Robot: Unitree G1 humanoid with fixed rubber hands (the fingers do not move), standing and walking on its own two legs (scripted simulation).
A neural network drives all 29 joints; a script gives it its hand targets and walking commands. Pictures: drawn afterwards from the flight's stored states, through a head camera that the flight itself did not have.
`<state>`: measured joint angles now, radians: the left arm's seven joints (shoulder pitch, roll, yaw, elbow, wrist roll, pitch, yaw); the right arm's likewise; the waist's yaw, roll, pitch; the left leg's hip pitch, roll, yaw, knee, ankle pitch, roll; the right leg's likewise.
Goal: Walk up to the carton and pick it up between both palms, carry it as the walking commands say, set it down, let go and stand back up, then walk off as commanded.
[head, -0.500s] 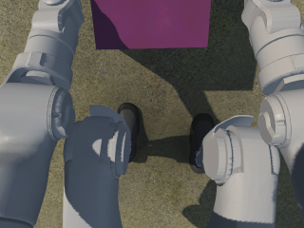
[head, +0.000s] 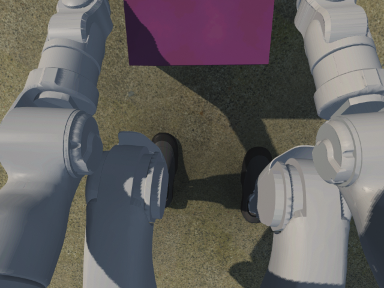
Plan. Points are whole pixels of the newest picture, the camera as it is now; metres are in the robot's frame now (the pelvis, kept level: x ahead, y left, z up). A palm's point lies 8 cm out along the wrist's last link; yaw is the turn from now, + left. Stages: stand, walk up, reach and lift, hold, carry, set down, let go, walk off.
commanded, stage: reach and lift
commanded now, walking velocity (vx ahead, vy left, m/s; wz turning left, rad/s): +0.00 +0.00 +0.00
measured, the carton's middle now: out of the picture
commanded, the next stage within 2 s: none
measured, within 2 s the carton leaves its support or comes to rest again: leaves its support in 0.66 s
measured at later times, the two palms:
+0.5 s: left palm out of the picture +0.53 +0.20 -0.19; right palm out of the picture +0.56 -0.10 -0.19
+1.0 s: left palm out of the picture +0.52 +0.18 -0.14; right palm out of the picture +0.58 -0.10 -0.11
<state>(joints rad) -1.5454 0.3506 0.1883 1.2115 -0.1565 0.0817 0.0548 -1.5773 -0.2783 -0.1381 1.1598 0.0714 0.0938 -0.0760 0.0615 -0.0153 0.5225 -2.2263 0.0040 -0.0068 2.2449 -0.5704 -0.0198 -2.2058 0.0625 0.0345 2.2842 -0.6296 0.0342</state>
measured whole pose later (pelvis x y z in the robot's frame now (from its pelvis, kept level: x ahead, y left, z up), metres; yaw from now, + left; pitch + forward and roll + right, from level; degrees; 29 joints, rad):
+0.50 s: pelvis +0.00 +0.00 +0.00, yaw +0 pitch +31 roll +1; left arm -1.50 0.36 0.14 1.13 -0.18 0.15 0.03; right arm -1.55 -0.28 -0.14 1.12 0.09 0.14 -0.07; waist 0.06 -0.02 0.52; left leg -2.21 -0.01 -0.01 2.27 -0.59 -0.03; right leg -2.19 0.08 0.04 2.31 -0.65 0.04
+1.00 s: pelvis -0.01 -0.01 +0.02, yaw +0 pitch +30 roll +2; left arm -1.50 0.27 0.24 0.96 -0.05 0.28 0.15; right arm -1.64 -0.25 -0.21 1.06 0.04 0.23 -0.27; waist 0.07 -0.07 0.52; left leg -2.14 -0.04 -0.05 2.16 -0.54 -0.08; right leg -2.14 0.11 0.03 2.20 -0.58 0.03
